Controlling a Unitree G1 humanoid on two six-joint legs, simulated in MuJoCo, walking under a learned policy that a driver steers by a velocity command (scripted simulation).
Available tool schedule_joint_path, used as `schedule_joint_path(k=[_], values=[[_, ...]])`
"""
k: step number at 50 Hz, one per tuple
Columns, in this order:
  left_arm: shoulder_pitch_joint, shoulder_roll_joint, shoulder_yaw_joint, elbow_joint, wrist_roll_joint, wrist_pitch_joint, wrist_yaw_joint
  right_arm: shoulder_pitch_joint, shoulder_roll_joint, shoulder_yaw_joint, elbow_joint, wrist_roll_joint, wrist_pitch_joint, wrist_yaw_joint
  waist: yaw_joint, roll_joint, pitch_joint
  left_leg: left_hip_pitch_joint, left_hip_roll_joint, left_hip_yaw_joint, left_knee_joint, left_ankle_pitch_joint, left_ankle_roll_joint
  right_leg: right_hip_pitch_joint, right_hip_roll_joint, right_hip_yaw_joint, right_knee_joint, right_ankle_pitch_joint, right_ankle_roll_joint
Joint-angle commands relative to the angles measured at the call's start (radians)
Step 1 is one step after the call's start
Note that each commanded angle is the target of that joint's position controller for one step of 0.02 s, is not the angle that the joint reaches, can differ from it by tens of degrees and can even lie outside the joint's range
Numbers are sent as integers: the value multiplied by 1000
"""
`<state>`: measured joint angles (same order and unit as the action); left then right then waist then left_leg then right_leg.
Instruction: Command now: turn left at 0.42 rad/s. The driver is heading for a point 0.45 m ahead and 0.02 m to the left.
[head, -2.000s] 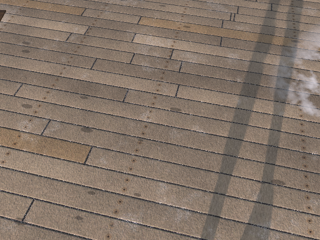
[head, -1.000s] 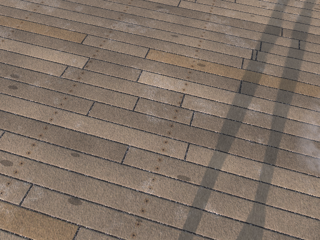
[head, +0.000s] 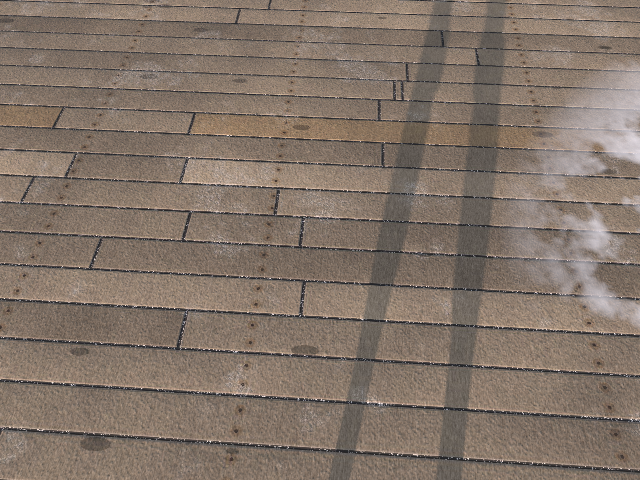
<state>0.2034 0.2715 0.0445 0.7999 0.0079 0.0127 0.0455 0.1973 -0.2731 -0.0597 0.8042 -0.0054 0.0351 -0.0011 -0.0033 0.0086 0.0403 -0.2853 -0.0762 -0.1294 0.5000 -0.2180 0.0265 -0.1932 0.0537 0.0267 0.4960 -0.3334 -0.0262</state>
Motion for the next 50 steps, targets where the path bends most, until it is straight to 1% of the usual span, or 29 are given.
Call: schedule_joint_path(k=[1,2,3,4,5,7,9,13,17,19,20,21,22,23,24,25,27,29,32,35,37,41,43,45,46,47,48,49,50], values=[[121,120,27,-44,14,-21,14,-67,-113,-34,-91,8,1,3,46,21,-92,-49,136,-202,35,210,63,96,-141,134,-182,49,-46],[104,221,53,-48,24,-15,10,-71,-71,-26,-117,16,3,5,32,-204,-60,-242,-39,-4,171,-157,13,151,-317,340,-268,99,-140],[99,216,56,-53,34,-15,0,-68,-112,-33,-113,-21,6,3,46,-247,-48,-304,-5,76,398,-345,10,138,-458,433,-295,111,-235],[86,152,39,-66,32,-19,-8,-64,-143,-44,-97,-31,7,8,31,-119,-31,-316,43,43,497,-297,17,111,-437,399,-317,2,-242],[50,123,29,-74,30,-20,-10,-52,-135,-45,-85,-28,9,21,10,-76,0,-320,63,38,532,-226,14,89,-379,330,-336,-126,-210],[46,135,29,-73,25,-34,-7,-69,-119,-40,-95,-29,10,54,16,-132,39,-379,73,61,538,-141,-4,134,-312,231,-370,-151,-165],[101,150,37,-57,23,-46,-13,-99,-112,-35,-103,-27,8,73,51,-117,38,-401,74,88,500,-107,-25,194,-299,171,-377,-98,-154],[176,162,44,-20,23,-68,-27,-171,-89,-24,-141,-29,1,86,89,-113,42,-391,93,104,365,-67,-37,242,-328,98,-375,-28,-156],[195,163,44,14,26,-81,-45,-216,-68,-7,-164,-31,-14,86,93,-156,70,-225,84,172,173,-95,-1,136,-316,11,-353,29,-145],[209,173,46,35,22,-78,-53,-197,-68,-2,-161,-33,-23,78,78,-168,65,-117,61,219,104,-106,31,95,-327,-5,-316,143,-146],[205,173,44,47,13,-73,-56,-150,-61,-1,-148,-36,-31,70,43,-152,57,-22,46,230,42,-75,48,56,-328,-12,-272,222,-143],[188,167,39,54,3,-69,-58,-41,-63,-5,-107,-42,-44,58,-22,-107,23,145,21,238,-41,-19,64,-5,-298,-47,-159,345,-128],[179,137,27,52,-1,-71,-61,124,-110,-25,-46,-52,-59,42,-94,-17,-78,373,52,180,-77,-27,79,-90,-230,-106,50,404,-101],[137,43,-5,-13,-8,-73,-69,302,-218,-47,-30,-73,-71,23,-170,201,-224,620,376,-217,-196,-314,140,-334,-133,-171,404,65,-43],[117,74,8,-28,6,-68,-63,309,-300,-64,-18,-39,-72,10,-151,246,-179,526,508,-512,-331,-327,204,-502,-22,-58,593,-199,-44],[107,118,22,-14,7,-63,-61,229,-242,-48,-26,-30,-73,5,-111,122,-71,423,477,-369,-304,-315,191,-522,-78,66,664,-152,-68],[144,98,25,27,-7,-63,-78,76,-109,-8,-47,-23,-85,9,-19,95,23,264,360,-135,-351,-165,117,-450,-129,52,593,-6,-65],[178,80,25,63,17,-44,-86,56,-70,6,-42,-23,-106,1,6,109,25,230,305,-1,-371,25,91,-408,-128,31,598,79,-42],[126,47,25,50,16,-35,-98,115,-76,2,-6,-17,-130,2,12,75,40,241,306,102,-377,240,99,-477,-125,26,616,157,-27],[21,32,21,13,19,-32,-106,154,-55,8,21,-18,-135,-1,2,70,69,261,305,177,-385,333,110,-564,-123,8,548,235,-14],[-52,13,11,-16,23,-36,-114,158,-47,12,35,-17,-138,-3,-3,67,85,252,286,238,-380,391,107,-546,-118,-32,421,300,-12],[-175,-11,-10,-71,29,-38,-128,210,-72,10,79,-13,-137,-17,-24,48,109,289,304,304,-352,590,94,-445,-95,-125,179,329,-46],[-129,-6,-10,-61,38,-43,-116,231,-94,10,104,-10,-130,-25,-3,61,64,344,307,322,-229,937,80,-337,-27,-171,122,280,-79],[46,30,3,-5,44,-55,-99,210,-122,5,112,-13,-118,-33,69,93,-44,359,304,320,8,1102,68,-152,31,-162,90,240,-120],[162,56,15,35,54,-69,-90,192,-128,6,108,-3,-113,-33,123,78,-109,302,281,328,194,980,58,13,37,-133,-17,336,-143],[256,122,34,61,68,-78,-76,190,-111,12,87,8,-116,-27,163,12,-195,132,219,341,463,616,40,242,-92,-18,-28,602,-184],[236,226,54,58,67,-77,-66,347,34,44,62,38,-111,-13,50,-228,-379,-222,48,290,878,-454,1,613,-477,400,111,1302,-377],[301,203,60,59,-10,-68,-58,315,-69,19,92,29,-94,-22,112,-47,-526,-198,44,83,953,-383,-1,579,-481,446,60,1334,-423],[180,170,47,50,-17,-64,-47,226,-58,21,66,29,-94,-21,74,-67,-348,-249,88,67,911,-292,-1,420,-437,337,-32,1171,-386]])
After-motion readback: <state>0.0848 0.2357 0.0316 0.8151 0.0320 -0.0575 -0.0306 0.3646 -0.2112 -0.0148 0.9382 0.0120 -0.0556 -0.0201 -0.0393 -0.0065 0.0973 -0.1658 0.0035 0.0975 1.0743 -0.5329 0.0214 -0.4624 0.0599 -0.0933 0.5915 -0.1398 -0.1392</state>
